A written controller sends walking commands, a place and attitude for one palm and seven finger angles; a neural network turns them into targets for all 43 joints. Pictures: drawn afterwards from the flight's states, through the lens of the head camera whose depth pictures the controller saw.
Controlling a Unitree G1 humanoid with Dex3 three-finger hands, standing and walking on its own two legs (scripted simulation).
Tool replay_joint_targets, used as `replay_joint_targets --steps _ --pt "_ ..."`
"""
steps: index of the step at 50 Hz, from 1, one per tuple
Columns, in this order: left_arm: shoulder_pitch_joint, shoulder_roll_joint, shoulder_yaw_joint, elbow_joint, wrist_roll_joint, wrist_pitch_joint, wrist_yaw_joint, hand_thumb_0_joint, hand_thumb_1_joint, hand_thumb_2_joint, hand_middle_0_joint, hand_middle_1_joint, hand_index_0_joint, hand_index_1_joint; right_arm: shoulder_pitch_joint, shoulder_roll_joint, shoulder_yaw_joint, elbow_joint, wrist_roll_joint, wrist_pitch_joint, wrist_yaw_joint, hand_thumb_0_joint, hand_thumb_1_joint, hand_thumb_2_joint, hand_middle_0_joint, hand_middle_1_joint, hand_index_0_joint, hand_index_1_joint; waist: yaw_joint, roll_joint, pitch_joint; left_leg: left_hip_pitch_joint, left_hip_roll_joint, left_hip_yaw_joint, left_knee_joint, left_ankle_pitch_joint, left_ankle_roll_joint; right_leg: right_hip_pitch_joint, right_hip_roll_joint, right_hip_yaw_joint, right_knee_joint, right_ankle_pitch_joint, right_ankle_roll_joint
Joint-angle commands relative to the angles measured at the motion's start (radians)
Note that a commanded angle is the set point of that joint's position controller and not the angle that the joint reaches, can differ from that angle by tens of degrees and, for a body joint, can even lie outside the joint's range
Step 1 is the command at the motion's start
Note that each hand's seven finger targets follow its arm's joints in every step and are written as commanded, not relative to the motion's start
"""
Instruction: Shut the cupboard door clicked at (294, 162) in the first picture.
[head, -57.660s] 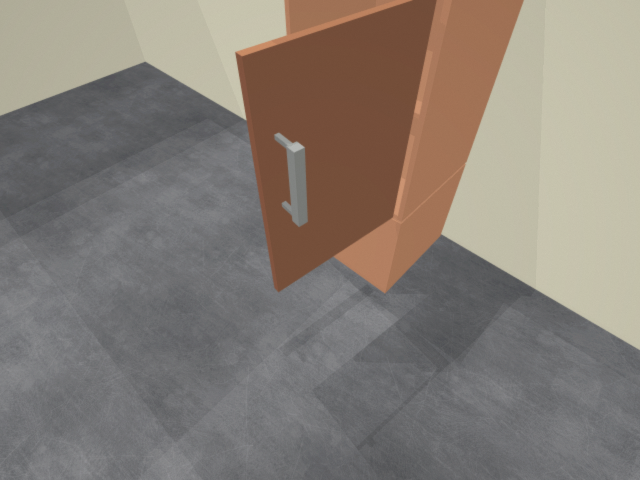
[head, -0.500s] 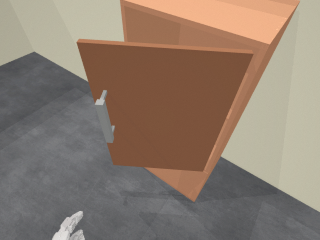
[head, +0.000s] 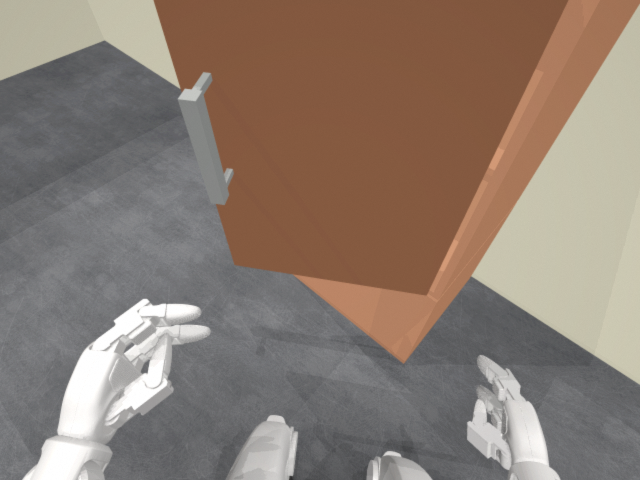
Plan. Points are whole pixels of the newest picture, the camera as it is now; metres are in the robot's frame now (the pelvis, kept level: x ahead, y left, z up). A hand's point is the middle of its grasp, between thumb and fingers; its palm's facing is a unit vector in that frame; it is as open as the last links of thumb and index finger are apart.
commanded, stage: raise the hand and make a fist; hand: left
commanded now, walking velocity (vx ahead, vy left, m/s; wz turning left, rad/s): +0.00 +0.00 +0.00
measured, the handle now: (212, 143) +0.51 +0.21 +0.12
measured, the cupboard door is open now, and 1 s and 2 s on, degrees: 32 32 32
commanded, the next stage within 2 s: bring the fist close to the handle in 1.30 s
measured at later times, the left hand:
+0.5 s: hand (144, 342) +0.23 +0.21 +0.09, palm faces -0.06 -1.00 -0.02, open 3.3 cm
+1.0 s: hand (124, 315) +0.24 +0.23 +0.12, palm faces -0.06 -1.00 -0.03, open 3.1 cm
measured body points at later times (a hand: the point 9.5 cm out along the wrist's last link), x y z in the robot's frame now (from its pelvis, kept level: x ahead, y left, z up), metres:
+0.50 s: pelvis +0.02 +0.04 +0.03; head +0.07 +0.04 +0.48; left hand +0.23 +0.27 +0.10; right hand +0.20 -0.21 -0.04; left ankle +0.07 +0.12 -0.63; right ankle +0.01 -0.08 -0.63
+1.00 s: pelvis +0.02 +0.04 +0.05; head +0.04 +0.04 +0.50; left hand +0.24 +0.28 +0.13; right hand +0.19 -0.19 -0.02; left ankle +0.07 +0.12 -0.63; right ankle +0.01 -0.08 -0.63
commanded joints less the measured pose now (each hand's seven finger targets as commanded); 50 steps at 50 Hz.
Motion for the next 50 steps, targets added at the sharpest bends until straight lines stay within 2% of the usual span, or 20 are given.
replay_joint_targets --steps 1,2,5,7,8,10,12,15,17,19,22,24,26,27,30,32,38,47,48,50 --pt "0.000 0.159 0.132 -0.158 -0.047 0.087 -0.029 0.000 0.900 0.900 -0.768 -0.920 -0.768 -0.920 -0.006 -0.120 -0.066 -0.163 0.012 -0.027 -0.020 0.000 -0.900 -0.900 0.200 0.300 0.200 0.300 -0.034 -0.057 -0.221 0.161 -0.029 0.006 -0.146 0.135 0.040 0.209 -0.069 0.317 -0.374 0.170 0.113" --pt "0.020 0.174 0.171 -0.147 -0.052 0.105 -0.016 0.000 0.900 0.900 -0.787 -0.940 -0.787 -0.940 -0.015 -0.114 -0.066 -0.163 0.011 -0.018 -0.020 0.000 -0.900 -0.900 0.200 0.300 0.200 0.300 -0.015 -0.059 -0.228 0.168 -0.031 0.004 -0.154 0.162 0.039 0.238 -0.069 0.314 -0.364 0.226 0.121" --pt "0.034 0.138 0.171 -0.194 -0.064 0.091 0.019 0.000 0.900 0.900 -0.842 -1.000 -0.842 -1.000 -0.003 -0.099 -0.067 -0.168 0.003 -0.008 -0.015 0.000 -0.900 -0.900 0.200 0.300 0.200 0.300 -0.017 -0.094 -0.214 0.203 -0.028 -0.002 -0.195 0.213 0.031 0.263 -0.068 0.270 -0.346 0.365 0.124" --pt "0.033 0.126 0.151 -0.208 -0.054 0.054 0.033 0.000 0.900 0.900 -0.878 -1.040 -0.878 -1.040 0.000 -0.103 -0.067 -0.159 -0.003 -0.011 -0.012 0.000 -0.900 -0.900 0.200 0.300 0.200 0.300 -0.014 -0.070 -0.200 0.229 -0.027 -0.007 -0.212 0.243 0.032 0.244 -0.053 0.238 -0.318 0.410 0.111" --pt "0.046 0.103 0.124 -0.203 -0.049 0.038 0.033 0.000 0.900 0.900 -0.897 -1.060 -0.897 -1.060 0.009 -0.104 -0.070 -0.156 -0.005 -0.014 -0.008 0.000 -0.900 -0.900 0.200 0.300 0.200 0.300 -0.025 -0.058 -0.195 0.246 -0.026 -0.007 -0.224 0.253 0.031 0.225 -0.048 0.213 -0.306 0.427 0.101" --pt "0.041 0.090 0.101 -0.169 -0.044 0.014 0.029 0.000 0.900 0.900 -0.933 -1.100 -0.933 -1.100 0.020 -0.114 -0.075 -0.150 -0.004 -0.016 -0.006 0.000 -0.900 -0.900 0.200 0.300 0.200 0.300 -0.042 -0.091 -0.168 0.253 -0.026 -0.008 -0.235 0.229 0.030 0.179 -0.036 0.191 -0.305 0.379 0.096" --pt "0.028 0.094 0.088 -0.165 -0.040 0.000 0.021 0.000 0.900 0.900 -0.970 -1.140 -0.970 -1.140 0.025 -0.126 -0.075 -0.151 -0.003 -0.019 -0.004 0.000 -0.900 -0.900 0.200 0.300 0.200 0.300 -0.041 -0.063 -0.155 0.259 -0.029 -0.006 -0.242 0.216 0.034 0.165 -0.028 0.182 -0.306 0.327 0.081" --pt "-0.005 0.108 0.077 -0.209 -0.040 -0.013 0.020 0.000 0.900 0.900 -1.025 -1.200 -1.025 -1.200 0.030 -0.135 -0.075 -0.162 -0.001 -0.024 -0.005 0.000 -0.900 -0.900 0.200 0.300 0.200 0.300 -0.043 -0.022 -0.187 0.300 -0.028 -0.005 -0.266 0.197 0.036 0.152 -0.018 0.164 -0.310 0.259 0.063" --pt "-0.020 0.131 0.094 -0.236 -0.037 -0.011 0.033 0.000 0.900 0.900 -1.062 -1.240 -1.062 -1.240 0.030 -0.139 -0.074 -0.163 -0.001 -0.022 -0.007 0.000 -0.900 -0.900 0.200 0.300 0.200 0.300 -0.033 -0.002 -0.195 0.329 -0.027 -0.010 -0.283 0.210 0.038 0.160 -0.006 0.143 -0.302 0.267 0.050" --pt "-0.006 0.120 0.084 -0.269 -0.032 -0.006 0.049 0.000 0.900 0.900 -1.098 -1.280 -1.098 -1.280 0.029 -0.135 -0.069 -0.172 0.000 -0.021 -0.003 0.000 -0.900 -0.900 0.200 0.300 0.200 0.300 -0.028 0.043 -0.214 0.381 -0.024 -0.016 -0.314 0.218 0.033 0.160 0.000 0.117 -0.296 0.277 0.042" --pt "-0.024 0.122 0.079 -0.279 -0.019 0.018 0.075 0.000 0.900 0.900 -1.153 -1.340 -1.153 -1.340 0.032 -0.141 -0.064 -0.177 0.001 -0.012 -0.001 0.000 -0.900 -0.900 0.200 0.300 0.200 0.300 -0.035 0.038 -0.189 0.406 -0.017 -0.036 -0.354 0.181 0.031 0.156 0.012 0.095 -0.307 0.252 0.039" --pt "-0.022 0.097 0.049 -0.269 -0.010 0.042 0.081 0.000 0.900 0.900 -1.190 -1.380 -1.190 -1.380 0.029 -0.143 -0.058 -0.187 0.003 -0.003 0.003 0.000 -0.900 -0.900 0.200 0.300 0.200 0.300 -0.044 0.049 -0.152 0.421 -0.011 -0.049 -0.385 0.142 0.025 0.144 0.013 0.082 -0.319 0.232 0.039" --pt "-0.034 0.097 0.045 -0.241 -0.005 0.071 0.081 0.000 0.900 0.900 -1.227 -1.420 -1.227 -1.420 0.032 -0.145 -0.052 -0.195 0.004 0.006 0.004 0.000 -0.900 -0.900 0.200 0.300 0.200 0.300 -0.051 0.035 -0.115 0.413 -0.012 -0.052 -0.403 0.105 0.026 0.150 0.014 0.081 -0.340 0.216 0.041" --pt "-0.046 0.113 0.060 -0.232 -0.002 0.083 0.081 0.000 0.900 0.900 -1.245 -1.440 -1.245 -1.440 0.036 -0.150 -0.050 -0.195 0.005 0.009 0.003 0.000 -0.900 -0.900 0.200 0.300 0.200 0.300 -0.045 0.022 -0.118 0.411 -0.012 -0.057 -0.409 0.106 0.027 0.166 0.018 0.081 -0.342 0.220 0.037" --pt "-0.075 0.110 0.049 -0.250 0.001 0.101 0.075 0.000 0.900 0.900 -1.300 -1.500 -1.300 -1.500 0.037 -0.149 -0.040 -0.208 0.005 0.010 0.007 0.000 -0.900 -0.900 0.200 0.300 0.200 0.300 -0.048 0.049 -0.119 0.446 -0.009 -0.063 -0.431 0.102 0.022 0.173 0.016 0.076 -0.354 0.225 0.037" --pt "-0.102 0.128 0.068 -0.239 -0.002 0.112 0.074 0.000 0.900 0.900 -1.300 -1.500 -1.300 -1.500 0.039 -0.151 -0.035 -0.205 0.002 0.011 0.006 0.000 -0.900 -0.900 0.200 0.300 0.200 0.300 -0.049 0.032 -0.111 0.445 -0.012 -0.067 -0.434 0.110 0.024 0.192 0.019 0.076 -0.363 0.238 0.035" --pt "-0.149 0.135 0.075 -0.248 -0.013 0.119 0.058 0.000 0.900 0.900 -1.300 -1.500 -1.300 -1.500 0.033 -0.150 -0.025 -0.200 0.005 -0.002 0.010 0.000 -0.900 -0.900 0.200 0.300 0.200 0.300 -0.049 0.068 -0.118 0.480 -0.016 -0.059 -0.447 0.127 0.021 0.216 0.015 0.080 -0.387 0.250 0.034" --pt "-0.158 0.155 0.104 -0.196 -0.026 0.150 0.044 0.000 0.900 0.900 -1.300 -1.500 -1.300 -1.500 0.031 -0.160 -0.024 -0.182 0.009 -0.020 0.007 0.000 -0.900 -0.900 0.200 0.300 0.200 0.300 -0.039 0.026 -0.097 0.481 -0.022 -0.049 -0.471 0.129 0.024 0.270 0.010 0.090 -0.430 0.248 0.036" --pt "-0.161 0.131 0.081 -0.211 -0.027 0.146 0.041 0.000 0.900 0.900 -1.300 -1.500 -1.300 -1.500 0.029 -0.156 -0.023 -0.185 0.010 -0.023 0.009 0.000 -0.900 -0.900 0.200 0.300 0.200 0.300 -0.045 0.034 -0.093 0.490 -0.023 -0.043 -0.472 0.142 0.025 0.266 0.007 0.089 -0.431 0.258 0.038" --pt "-0.155 0.138 0.090 -0.195 -0.027 0.143 0.043 0.000 0.900 0.900 -1.300 -1.500 -1.300 -1.500 0.032 -0.157 -0.024 -0.180 0.009 -0.026 0.011 0.000 -0.900 -0.900 0.200 0.300 0.200 0.300 -0.042 0.026 -0.089 0.483 -0.025 -0.041 -0.472 0.141 0.024 0.267 0.007 0.089 -0.431 0.256 0.039"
